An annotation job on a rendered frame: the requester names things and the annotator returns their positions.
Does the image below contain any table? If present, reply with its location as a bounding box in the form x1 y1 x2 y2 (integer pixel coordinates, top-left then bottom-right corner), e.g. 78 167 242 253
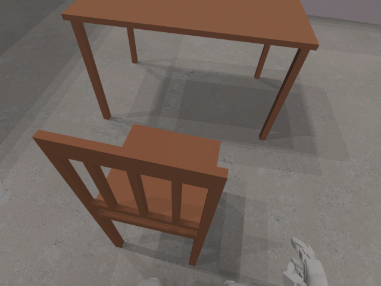
61 0 319 141

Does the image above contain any chair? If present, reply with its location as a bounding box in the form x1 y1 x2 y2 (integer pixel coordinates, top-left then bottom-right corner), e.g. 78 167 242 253
32 124 229 266

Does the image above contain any right robot hand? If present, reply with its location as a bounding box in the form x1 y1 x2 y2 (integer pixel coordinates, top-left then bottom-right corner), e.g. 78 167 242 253
283 237 329 286

